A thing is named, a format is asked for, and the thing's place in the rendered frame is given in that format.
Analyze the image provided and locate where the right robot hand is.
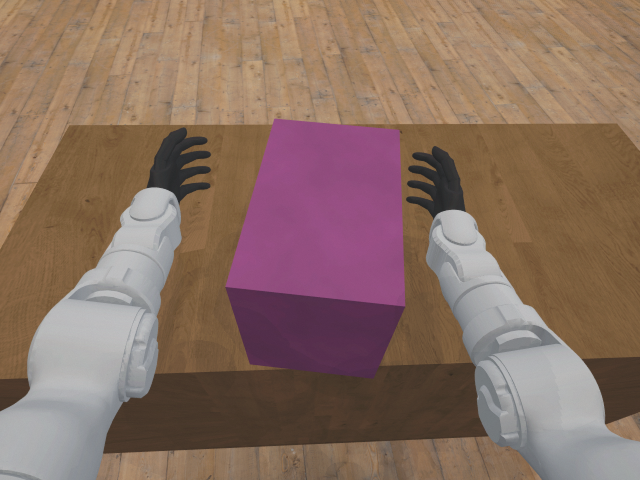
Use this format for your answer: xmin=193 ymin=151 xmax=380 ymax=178
xmin=406 ymin=146 xmax=466 ymax=220

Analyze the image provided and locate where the left robot hand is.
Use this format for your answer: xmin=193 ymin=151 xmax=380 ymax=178
xmin=147 ymin=127 xmax=211 ymax=204

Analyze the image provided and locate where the carton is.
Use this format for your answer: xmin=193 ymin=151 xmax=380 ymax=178
xmin=225 ymin=119 xmax=405 ymax=379

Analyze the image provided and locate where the left robot forearm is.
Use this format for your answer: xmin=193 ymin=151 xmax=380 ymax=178
xmin=27 ymin=187 xmax=182 ymax=387

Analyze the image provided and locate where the pedestal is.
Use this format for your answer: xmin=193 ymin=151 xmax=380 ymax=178
xmin=0 ymin=123 xmax=640 ymax=454

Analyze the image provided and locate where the left robot upper arm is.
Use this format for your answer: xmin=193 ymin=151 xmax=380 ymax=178
xmin=0 ymin=299 xmax=159 ymax=480

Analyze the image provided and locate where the right robot forearm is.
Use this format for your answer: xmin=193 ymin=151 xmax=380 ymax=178
xmin=426 ymin=210 xmax=605 ymax=422

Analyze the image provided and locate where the right robot upper arm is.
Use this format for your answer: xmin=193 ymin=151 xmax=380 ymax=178
xmin=475 ymin=344 xmax=640 ymax=480

